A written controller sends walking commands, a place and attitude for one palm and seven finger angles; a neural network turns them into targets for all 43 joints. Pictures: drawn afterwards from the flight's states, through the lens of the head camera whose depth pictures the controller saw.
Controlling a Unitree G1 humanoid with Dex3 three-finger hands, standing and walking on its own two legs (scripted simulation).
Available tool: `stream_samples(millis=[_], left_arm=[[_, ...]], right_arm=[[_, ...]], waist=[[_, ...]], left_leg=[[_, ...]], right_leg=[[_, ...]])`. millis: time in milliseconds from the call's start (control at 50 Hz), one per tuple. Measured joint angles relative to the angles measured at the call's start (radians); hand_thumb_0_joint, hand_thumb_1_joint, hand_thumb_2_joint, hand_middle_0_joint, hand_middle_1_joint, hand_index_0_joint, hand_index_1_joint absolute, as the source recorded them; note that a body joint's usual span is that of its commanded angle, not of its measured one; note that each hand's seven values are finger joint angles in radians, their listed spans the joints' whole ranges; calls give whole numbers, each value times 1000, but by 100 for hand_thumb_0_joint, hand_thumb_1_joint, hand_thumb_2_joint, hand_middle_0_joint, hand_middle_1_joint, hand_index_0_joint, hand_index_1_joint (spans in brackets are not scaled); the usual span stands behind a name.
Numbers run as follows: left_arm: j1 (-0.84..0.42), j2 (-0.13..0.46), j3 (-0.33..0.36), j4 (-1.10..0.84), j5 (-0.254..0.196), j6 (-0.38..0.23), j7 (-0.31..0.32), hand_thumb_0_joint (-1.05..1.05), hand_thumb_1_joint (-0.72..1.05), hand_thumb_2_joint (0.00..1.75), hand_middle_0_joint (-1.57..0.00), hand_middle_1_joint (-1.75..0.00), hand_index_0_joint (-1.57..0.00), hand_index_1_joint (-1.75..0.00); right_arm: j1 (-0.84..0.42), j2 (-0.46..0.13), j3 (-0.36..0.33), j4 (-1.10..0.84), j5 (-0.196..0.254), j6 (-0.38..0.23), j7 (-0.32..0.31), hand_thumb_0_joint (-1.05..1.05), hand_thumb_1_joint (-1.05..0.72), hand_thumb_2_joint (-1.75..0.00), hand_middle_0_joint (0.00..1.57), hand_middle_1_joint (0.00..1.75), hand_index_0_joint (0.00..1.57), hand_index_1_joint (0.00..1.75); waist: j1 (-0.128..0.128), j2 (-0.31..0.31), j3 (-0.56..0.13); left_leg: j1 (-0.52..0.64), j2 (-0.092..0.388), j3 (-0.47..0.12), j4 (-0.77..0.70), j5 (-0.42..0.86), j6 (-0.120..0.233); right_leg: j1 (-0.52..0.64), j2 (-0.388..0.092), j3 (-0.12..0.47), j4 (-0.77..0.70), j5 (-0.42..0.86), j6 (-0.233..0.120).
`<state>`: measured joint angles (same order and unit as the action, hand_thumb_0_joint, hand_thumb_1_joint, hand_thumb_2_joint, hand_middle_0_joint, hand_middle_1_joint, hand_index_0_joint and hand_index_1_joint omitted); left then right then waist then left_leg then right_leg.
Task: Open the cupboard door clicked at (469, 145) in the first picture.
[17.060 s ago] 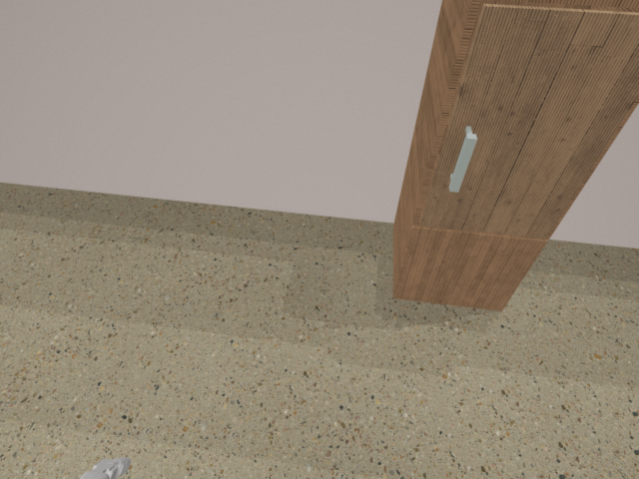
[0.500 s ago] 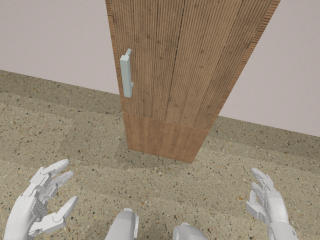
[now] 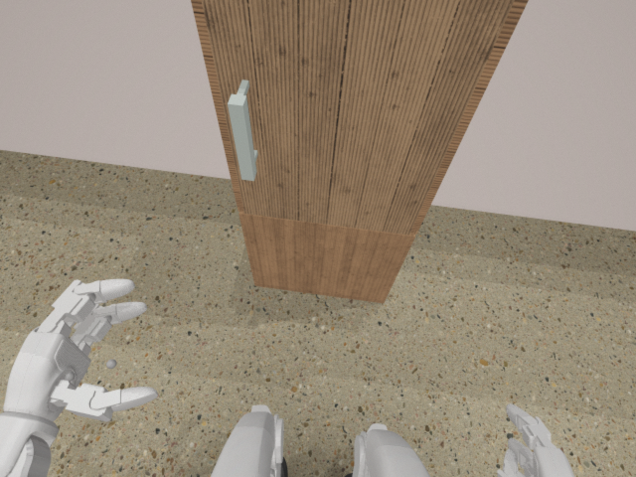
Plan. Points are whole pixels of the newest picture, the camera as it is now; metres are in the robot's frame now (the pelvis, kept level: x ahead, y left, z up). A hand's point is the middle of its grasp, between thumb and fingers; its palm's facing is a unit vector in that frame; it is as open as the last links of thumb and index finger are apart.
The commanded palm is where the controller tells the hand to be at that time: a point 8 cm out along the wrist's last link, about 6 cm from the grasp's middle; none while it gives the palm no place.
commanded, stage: raise the hand with hooked fingers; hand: left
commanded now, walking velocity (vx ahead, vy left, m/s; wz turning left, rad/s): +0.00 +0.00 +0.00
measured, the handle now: (246, 133) +0.60 +0.15 +0.03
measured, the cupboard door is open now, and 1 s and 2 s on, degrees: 0 0 0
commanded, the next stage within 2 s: move the hooked fingers beside the handle in 1.08 s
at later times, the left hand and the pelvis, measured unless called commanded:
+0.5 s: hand (61, 332) +0.27 +0.30 +0.04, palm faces -0.07 -0.99 -0.08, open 14.0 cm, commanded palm +0.25 +0.35 +0.04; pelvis +0.00 +0.04 +0.00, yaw +0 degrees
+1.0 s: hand (87, 317) +0.29 +0.28 +0.03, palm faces -0.07 -0.99 -0.08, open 14.0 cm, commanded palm +0.27 +0.33 +0.04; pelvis +0.01 +0.01 +0.00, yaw +0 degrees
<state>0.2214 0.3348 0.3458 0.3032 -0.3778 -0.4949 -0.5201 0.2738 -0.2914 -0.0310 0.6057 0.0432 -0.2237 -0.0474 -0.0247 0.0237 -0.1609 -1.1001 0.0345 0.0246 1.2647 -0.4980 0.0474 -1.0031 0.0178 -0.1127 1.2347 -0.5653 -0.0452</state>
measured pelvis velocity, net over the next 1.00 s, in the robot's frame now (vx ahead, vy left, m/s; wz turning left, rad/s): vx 0.01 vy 0.01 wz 0.00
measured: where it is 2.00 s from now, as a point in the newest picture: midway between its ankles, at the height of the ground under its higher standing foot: outside the picture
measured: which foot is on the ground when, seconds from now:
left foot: down 0.00-1.00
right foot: down 0.00-1.00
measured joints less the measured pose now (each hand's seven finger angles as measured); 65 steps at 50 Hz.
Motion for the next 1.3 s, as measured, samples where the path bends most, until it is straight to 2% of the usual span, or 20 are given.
stream_samples(millis=[80,180,240,380,540,640,720,800,900,1140,1220,1300], left_arm=[[-5,13,-34,-31,25,31,-18,0,-19,43,-27,-99,-28,-99],[-6,27,-11,-112,22,23,42,0,-30,38,-29,-107,-29,-107],[-30,44,12,-95,24,38,65,0,-37,35,-29,-111,-30,-111],[-102,76,16,27,42,125,0,-1,-47,31,-29,-117,-30,-117],[-167,94,62,27,28,77,-38,-1,-50,30,-30,-119,-30,-119],[-221,136,101,107,8,122,-75,-1,-50,30,-30,-120,-30,-120],[-203,134,88,97,4,149,-92,-1,-50,30,-30,-120,-30,-120],[-168,118,75,59,10,125,-81,-1,-50,30,-30,-120,-30,-120],[-174,110,94,73,0,93,-54,-1,-50,30,-30,-120,-30,-120],[-161,107,76,66,-4,101,-71,-1,-50,30,-30,-120,-30,-120],[-179,106,88,81,-12,97,-65,-1,-50,30,-30,-120,-31,-120],[-226,112,83,119,0,104,-69,-1,-50,30,-30,-120,-30,-120]], right_arm=[[-19,-5,5,-27,-1,-16,-2,1,-90,-90,20,30,20,30],[-38,20,22,-60,-11,-21,10,1,-91,-90,20,30,20,30],[-44,26,39,-80,-15,-7,21,1,-90,-90,20,30,20,30],[-49,19,71,-109,-10,12,19,1,-90,-90,21,30,20,30],[-38,8,66,-90,-20,17,16,1,-90,-90,21,30,20,30],[-20,0,62,-82,-8,36,11,1,-90,-90,21,30,20,30],[-3,-8,51,-84,-4,33,17,1,-90,-90,21,30,20,30],[5,-10,46,-87,-10,26,22,1,-90,-90,21,30,20,30],[-1,-8,48,-86,-10,29,19,1,-90,-90,21,30,20,30],[-28,1,56,-85,-5,27,14,1,-90,-90,21,30,20,30],[-33,2,57,-83,-5,27,12,1,-90,-90,21,30,20,30],[-35,-3,59,-74,-4,28,8,1,-90,-90,21,30,20,30]], waist=[[-10,-11,12],[-14,-24,10],[-8,-17,-4],[10,-6,-4],[9,-16,10],[0,-11,5],[-7,-5,4],[-13,-8,2],[-16,-13,1],[-6,1,-6],[-3,1,-10],[1,2,-10]], left_leg=[[-7,-1,6,14,-5,16],[15,-7,10,-7,4,27],[20,-16,8,-19,9,33],[12,-28,10,-21,12,43],[-9,-26,15,-4,4,43],[-26,-21,8,2,2,43],[-24,-15,5,-6,3,38],[-19,-11,7,-13,3,32],[-28,-6,-1,0,-3,21],[-30,5,-20,15,-17,-2],[-34,7,-24,27,-24,-7],[-46,7,-29,40,-29,-10]], right_leg=[[-3,-2,5,4,5,13],[24,-6,10,-28,20,29],[34,-14,7,-44,26,38],[32,-24,9,-50,30,49],[8,-23,16,-30,22,49],[-7,-17,9,-28,21,47],[-6,-11,7,-38,23,42],[-7,-6,10,-40,23,35],[-16,-1,3,-23,12,22],[-17,12,-13,-8,-7,-1],[-21,15,-16,5,-16,-6],[-30,14,-22,18,-23,-9]])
